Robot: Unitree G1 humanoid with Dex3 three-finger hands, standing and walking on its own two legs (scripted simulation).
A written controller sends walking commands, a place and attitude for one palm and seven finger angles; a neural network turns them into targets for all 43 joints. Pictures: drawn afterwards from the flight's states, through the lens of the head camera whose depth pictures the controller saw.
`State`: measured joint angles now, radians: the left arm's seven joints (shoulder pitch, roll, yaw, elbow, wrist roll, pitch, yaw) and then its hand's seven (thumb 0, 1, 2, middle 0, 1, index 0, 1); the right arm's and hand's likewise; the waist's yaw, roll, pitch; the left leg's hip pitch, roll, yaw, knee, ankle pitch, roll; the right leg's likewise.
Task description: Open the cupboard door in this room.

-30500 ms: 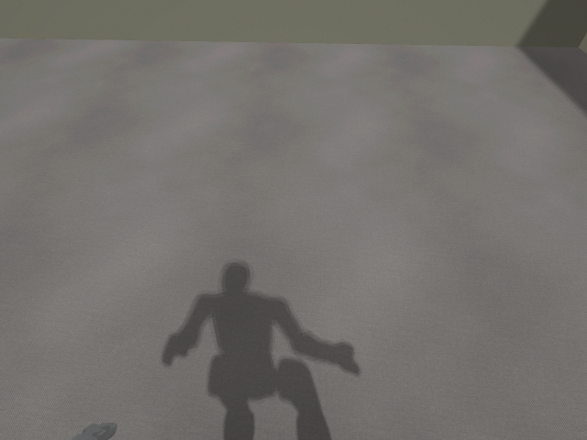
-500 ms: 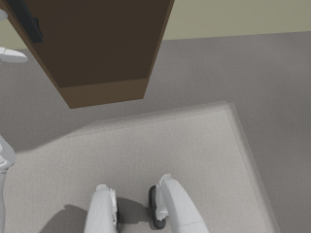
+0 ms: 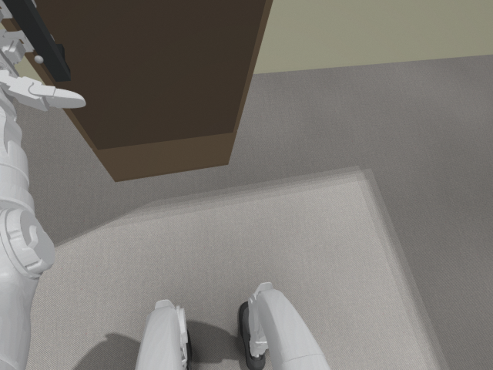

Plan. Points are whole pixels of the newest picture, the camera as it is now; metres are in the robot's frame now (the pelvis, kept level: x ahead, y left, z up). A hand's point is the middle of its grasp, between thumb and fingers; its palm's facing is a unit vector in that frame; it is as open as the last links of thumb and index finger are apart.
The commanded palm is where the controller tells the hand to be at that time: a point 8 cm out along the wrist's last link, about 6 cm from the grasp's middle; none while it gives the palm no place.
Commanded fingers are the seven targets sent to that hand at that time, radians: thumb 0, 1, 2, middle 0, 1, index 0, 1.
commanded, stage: slide the fingers in behind the handle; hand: left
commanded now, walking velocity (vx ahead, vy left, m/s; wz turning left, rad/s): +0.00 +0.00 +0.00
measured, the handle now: (38, 24) +0.60 +0.23 +0.07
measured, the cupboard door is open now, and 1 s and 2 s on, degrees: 0 0 0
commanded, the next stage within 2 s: close the thumb around the handle in 1.04 s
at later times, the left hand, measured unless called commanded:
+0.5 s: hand (62, 59) +0.56 +0.20 +0.06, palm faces +0.10 -0.99 -0.02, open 14.0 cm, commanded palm +0.54 +0.23 +0.06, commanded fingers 0.00 -0.50 0.30 -0.30 -1.20 -0.30 -1.20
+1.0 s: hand (66, 59) +0.56 +0.20 +0.06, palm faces +0.12 -0.99 -0.02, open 14.1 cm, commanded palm +0.54 +0.22 +0.06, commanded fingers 0.00 -0.50 0.30 -0.30 -1.20 -0.30 -1.20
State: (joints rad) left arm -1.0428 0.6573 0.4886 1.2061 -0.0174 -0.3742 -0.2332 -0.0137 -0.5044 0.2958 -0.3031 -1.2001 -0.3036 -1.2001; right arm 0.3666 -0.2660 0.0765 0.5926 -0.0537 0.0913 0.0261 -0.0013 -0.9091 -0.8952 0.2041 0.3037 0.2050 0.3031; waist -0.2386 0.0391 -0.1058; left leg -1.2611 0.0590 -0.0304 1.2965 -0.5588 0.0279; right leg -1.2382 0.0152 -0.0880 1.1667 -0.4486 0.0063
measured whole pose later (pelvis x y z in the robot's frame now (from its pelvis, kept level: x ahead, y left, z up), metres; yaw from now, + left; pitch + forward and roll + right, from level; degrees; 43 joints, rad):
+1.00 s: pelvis +0.00 +0.00 +0.00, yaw +1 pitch +30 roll -5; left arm -1.05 0.56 0.42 1.24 -0.02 -0.43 -0.12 -0.01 -0.50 0.30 -0.30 -1.20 -0.28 -1.20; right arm 0.38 -0.26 0.06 0.62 -0.07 0.09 0.04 0.00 -0.91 -0.90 0.20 0.30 0.20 0.30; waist -0.23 0.04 -0.11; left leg -1.24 0.05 -0.03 1.29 -0.56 0.02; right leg -1.23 0.01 -0.08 1.18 -0.46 0.00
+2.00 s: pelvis +0.01 +0.00 +0.00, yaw +0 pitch +29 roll -5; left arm -1.02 0.56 0.44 1.22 -0.02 -0.43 -0.13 0.01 0.76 0.82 -0.37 -1.35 -0.36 -1.35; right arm 0.37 -0.26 0.06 0.62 -0.06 0.09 0.04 0.00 -0.91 -0.90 0.20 0.30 0.20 0.30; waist -0.22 0.04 -0.11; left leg -1.23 0.05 -0.02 1.28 -0.56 0.02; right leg -1.21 0.01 -0.08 1.17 -0.46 0.00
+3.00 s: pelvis +0.02 -0.04 +0.04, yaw +4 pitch +18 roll +0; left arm -0.10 -0.12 -0.26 0.41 0.14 -0.35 0.65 0.01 0.69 0.72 -0.32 -1.31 -0.38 -1.34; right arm 0.16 -0.15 0.00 0.61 -0.11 -0.05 0.07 0.01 -0.91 -0.90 0.20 0.30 0.20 0.30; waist -0.03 0.02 -0.17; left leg -0.89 0.03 -0.02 1.11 -0.53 -0.03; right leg -0.92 -0.01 -0.07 1.10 -0.49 -0.05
